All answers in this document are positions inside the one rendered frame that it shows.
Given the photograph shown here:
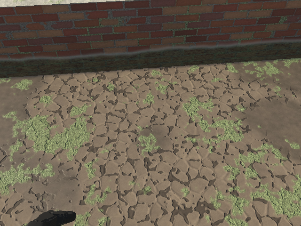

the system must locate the left robot hand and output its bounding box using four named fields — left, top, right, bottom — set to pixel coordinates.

left=24, top=210, right=76, bottom=226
